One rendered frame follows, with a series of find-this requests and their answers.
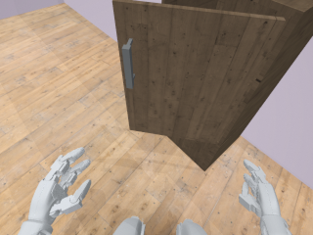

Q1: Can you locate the cupboard door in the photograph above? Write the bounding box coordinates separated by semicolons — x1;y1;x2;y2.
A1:
112;0;286;144

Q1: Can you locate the robot right forearm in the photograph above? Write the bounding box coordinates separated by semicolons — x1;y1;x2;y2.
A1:
259;214;292;235

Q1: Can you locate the robot left forearm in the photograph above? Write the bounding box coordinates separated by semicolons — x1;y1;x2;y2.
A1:
18;219;54;235

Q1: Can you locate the right robot thigh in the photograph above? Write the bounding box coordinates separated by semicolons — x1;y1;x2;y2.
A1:
176;221;207;235

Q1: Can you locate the right robot hand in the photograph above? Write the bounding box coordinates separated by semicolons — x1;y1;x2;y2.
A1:
239;159;281;218

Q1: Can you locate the handle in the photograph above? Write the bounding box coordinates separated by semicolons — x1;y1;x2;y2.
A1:
121;38;136;89

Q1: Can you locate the robot thigh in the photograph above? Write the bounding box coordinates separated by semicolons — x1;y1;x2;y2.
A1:
112;217;146;235
176;221;207;235

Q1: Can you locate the left robot hand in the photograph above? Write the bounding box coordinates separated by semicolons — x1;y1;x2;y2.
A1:
28;147;92;225

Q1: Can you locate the left robot thigh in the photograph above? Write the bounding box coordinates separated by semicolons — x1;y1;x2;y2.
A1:
112;217;146;235

